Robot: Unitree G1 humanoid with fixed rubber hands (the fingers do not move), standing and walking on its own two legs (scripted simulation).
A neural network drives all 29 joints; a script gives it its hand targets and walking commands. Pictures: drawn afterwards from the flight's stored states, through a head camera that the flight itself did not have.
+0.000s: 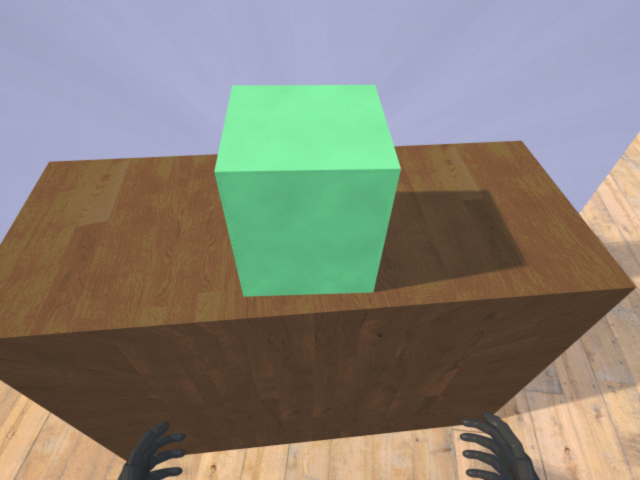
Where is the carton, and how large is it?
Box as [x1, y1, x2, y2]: [214, 85, 400, 296]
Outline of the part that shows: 232,86 214,172 243,296 372,292 400,170 375,86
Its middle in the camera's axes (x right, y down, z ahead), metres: -0.02 -0.08 +0.59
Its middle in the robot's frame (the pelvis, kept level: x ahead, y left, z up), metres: +0.51 +0.03 +0.08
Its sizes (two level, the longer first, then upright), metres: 0.210 0.200 0.250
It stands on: a pedestal, 0.74 m high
